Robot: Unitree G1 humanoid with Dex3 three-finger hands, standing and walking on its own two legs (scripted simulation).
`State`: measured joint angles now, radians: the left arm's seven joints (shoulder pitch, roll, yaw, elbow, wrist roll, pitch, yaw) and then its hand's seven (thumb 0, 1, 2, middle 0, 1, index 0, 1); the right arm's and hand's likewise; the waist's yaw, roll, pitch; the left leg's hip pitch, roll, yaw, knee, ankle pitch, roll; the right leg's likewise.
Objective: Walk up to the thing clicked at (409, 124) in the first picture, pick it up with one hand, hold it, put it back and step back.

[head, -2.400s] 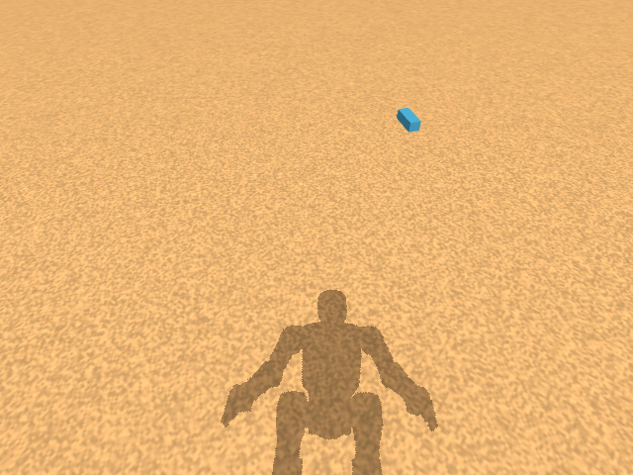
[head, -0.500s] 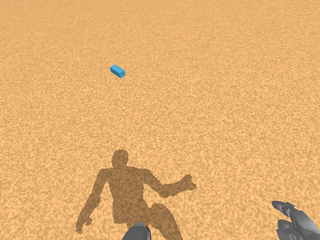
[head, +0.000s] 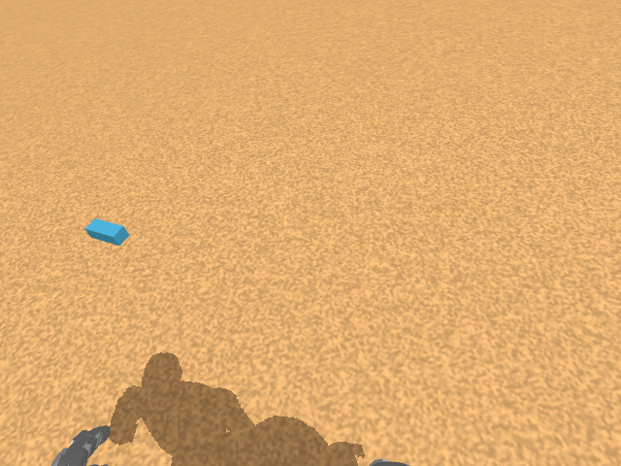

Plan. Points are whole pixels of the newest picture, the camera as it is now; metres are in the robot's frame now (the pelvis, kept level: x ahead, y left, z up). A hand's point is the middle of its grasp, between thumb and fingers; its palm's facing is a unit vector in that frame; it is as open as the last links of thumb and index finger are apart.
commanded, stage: walk up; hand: left
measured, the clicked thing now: (107, 231) +1.31 +0.86 -0.72
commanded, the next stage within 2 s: none
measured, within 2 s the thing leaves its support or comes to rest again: neither
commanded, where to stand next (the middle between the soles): +0.90 +0.92 m, yaw -30 degrees
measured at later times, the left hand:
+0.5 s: hand out of the picture +0.26 +0.50 -0.13, palm faces -0.15 -0.82 -0.56, open 7.4 cm
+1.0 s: hand (12, 285) +0.55 +0.56 -0.09, palm faces -0.16 -0.79 -0.59, open 7.4 cm
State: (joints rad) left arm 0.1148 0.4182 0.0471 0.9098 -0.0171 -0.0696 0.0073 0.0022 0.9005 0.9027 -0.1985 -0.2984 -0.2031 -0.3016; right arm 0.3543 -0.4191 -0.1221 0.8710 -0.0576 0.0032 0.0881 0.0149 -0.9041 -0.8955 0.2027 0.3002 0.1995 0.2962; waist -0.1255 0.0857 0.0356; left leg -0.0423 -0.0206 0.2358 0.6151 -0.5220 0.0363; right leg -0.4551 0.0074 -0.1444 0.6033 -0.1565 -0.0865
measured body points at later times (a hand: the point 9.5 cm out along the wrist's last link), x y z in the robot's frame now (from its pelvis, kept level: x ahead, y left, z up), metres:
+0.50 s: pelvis +0.23 +0.17 -0.01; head +0.27 +0.16 +0.44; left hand +0.27 +0.54 -0.10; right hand +0.33 -0.18 -0.10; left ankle +0.32 +0.30 -0.71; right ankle +0.12 -0.04 -0.68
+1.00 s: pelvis +0.39 +0.28 +0.00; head +0.38 +0.23 +0.45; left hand +0.55 +0.59 -0.06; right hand +0.39 -0.05 -0.14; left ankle +0.44 +0.41 -0.65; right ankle +0.44 +0.14 -0.71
